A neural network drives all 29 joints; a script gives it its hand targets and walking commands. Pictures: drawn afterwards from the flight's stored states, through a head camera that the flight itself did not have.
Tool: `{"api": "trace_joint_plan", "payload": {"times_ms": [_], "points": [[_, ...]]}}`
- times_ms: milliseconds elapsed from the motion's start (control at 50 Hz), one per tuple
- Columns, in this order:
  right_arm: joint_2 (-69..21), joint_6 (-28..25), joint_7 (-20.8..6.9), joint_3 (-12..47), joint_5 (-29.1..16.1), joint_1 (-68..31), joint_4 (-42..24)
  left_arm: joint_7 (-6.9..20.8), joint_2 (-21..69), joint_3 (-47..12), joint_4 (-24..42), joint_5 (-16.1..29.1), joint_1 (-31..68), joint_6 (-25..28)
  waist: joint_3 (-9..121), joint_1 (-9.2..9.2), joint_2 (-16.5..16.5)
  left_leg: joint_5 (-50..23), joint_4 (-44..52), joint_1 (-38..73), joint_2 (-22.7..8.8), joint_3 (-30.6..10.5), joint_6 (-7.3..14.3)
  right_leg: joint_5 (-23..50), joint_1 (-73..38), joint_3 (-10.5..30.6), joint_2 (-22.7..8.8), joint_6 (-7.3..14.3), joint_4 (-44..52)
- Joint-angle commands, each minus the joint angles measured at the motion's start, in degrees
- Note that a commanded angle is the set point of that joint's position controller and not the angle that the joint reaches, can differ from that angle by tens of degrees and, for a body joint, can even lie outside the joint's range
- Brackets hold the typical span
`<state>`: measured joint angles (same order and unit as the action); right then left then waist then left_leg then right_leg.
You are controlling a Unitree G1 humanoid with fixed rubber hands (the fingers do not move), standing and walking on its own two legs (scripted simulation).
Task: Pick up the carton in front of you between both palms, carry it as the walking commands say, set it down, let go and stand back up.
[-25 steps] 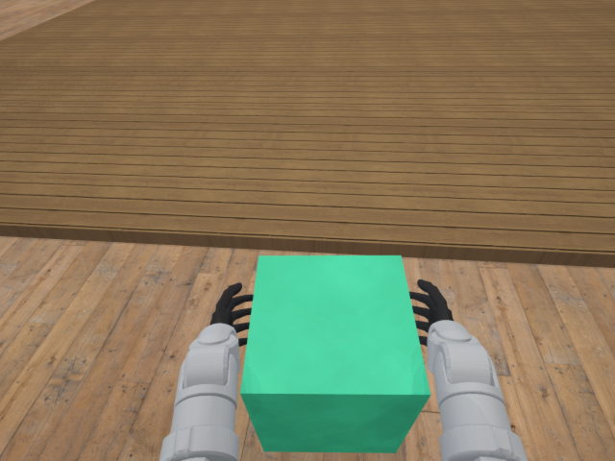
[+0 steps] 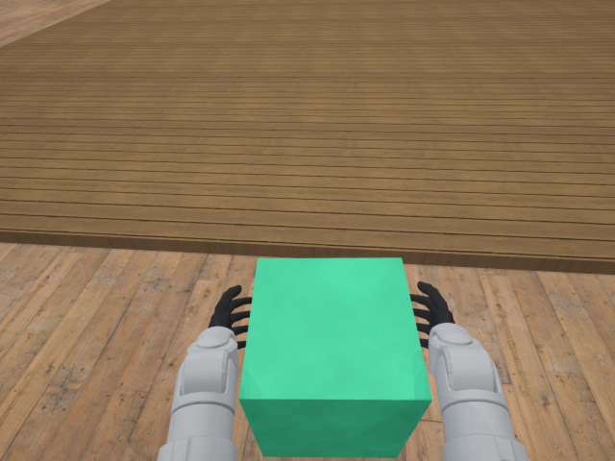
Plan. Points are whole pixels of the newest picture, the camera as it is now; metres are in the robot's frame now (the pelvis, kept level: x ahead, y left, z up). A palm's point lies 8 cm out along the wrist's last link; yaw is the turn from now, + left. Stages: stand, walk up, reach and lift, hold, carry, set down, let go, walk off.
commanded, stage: reach and lift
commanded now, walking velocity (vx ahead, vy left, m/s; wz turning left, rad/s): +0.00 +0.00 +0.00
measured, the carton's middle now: (329, 361) +0.29 +0.00 -0.04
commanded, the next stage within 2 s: hold in 0.22 s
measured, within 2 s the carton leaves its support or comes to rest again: neither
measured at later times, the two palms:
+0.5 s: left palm (216, 336) +0.28 +0.15 +0.05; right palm (445, 332) +0.28 -0.15 +0.05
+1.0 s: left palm (217, 334) +0.28 +0.15 +0.05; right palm (444, 329) +0.28 -0.15 +0.05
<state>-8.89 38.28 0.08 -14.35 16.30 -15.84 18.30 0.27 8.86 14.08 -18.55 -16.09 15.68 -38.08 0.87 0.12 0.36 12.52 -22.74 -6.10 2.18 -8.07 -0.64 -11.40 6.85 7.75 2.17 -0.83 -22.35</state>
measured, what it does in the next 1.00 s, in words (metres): stands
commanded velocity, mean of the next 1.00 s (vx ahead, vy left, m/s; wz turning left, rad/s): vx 0.00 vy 0.00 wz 0.00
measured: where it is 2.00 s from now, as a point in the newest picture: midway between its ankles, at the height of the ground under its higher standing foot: outside the picture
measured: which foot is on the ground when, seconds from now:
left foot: down 0.00-1.00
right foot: down 0.00-1.00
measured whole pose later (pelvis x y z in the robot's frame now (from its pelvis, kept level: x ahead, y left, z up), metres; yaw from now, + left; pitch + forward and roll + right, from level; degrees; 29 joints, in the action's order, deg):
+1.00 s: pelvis -0.01 +0.00 +0.00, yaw +0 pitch -7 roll +0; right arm -9.2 43.5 -0.5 -14.1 16.8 -16.9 14.8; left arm 0.8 9.1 14.0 -14.8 -16.6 16.6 -43.4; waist -0.2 0.1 0.3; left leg 11.5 -21.2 -2.7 2.1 -7.6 -0.6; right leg -10.6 3.5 7.3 1.9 -0.8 -20.9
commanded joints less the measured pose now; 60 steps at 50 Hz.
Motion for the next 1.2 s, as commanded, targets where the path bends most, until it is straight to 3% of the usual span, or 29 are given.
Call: {"api": "trace_joint_plan", "payload": {"times_ms": [0, 180, 300, 420, 680, 1180], "points": [[-54.35, -1.17, -14.15, 31.38, -14.43, -26.26, -1.48, 13.82, 54.45, -31.06, 1.97, 14.28, 26.82, 1.23, 14.28, -0.03, -0.13, -13.48, 3.06, 2.8, 3.53, 3.96, -0.48, 13.28, -5.91, -4.01, 3.57, -0.43, 2.37], [-53.67, 0.0, -14.17, 31.7, -14.81, -26.26, -3.02, 13.74, 54.15, -31.46, 3.43, 14.73, 26.75, 0.0, 13.17, 0.01, -0.05, -13.03, 3.63, 3.44, 3.54, 3.87, -0.52, 12.5, -6.04, -4.07, 3.66, -0.44, 2.96], [-53.77, 2.2, -13.82, 35.72, -17.26, -25.69, -8.51, 13.37, 53.95, -34.96, 8.98, 17.01, 25.9, -2.24, 15.77, -0.21, -0.17, -16.84, 4.15, 5.84, 3.48, 3.48, -0.62, 15.92, -8.28, -3.83, 3.65, -0.84, 3.5], [-51.9, 4.25, -13.91, 31.43, -14.82, -25.56, -5.18, 13.62, 51.53, -31.02, 5.63, 14.78, 26.33, -4.23, 7.63, -0.02, -0.09, -6.8, 5.88, 3.04, 3.21, 4.06, -0.15, 6.34, -5.61, -4.2, 3.29, -0.22, 5.26], [-53.83, 3.45, -14.61, 31.42, -14.97, -31.74, -3.09, 14.43, 53.34, -31.01, 3.81, 14.95, 32.55, -3.3, 10.35, -0.07, -0.22, -3.64, 4.98, 2.43, 2.99, 4.39, 0.22, 3.55, -5.66, -4.58, 2.94, -0.16, 4.18], [-52.73, 3.92, -14.08, 32.4, -15.57, -26.44, -6.77, 13.77, 52.61, -32.01, 7.36, 15.53, 27.12, -3.96, 11.6, -0.13, -0.15, -11.97, 5.16, 5.01, 3.35, 4.02, -0.35, 11.51, -7.66, -4.12, 3.35, -0.43, 4.45]]}}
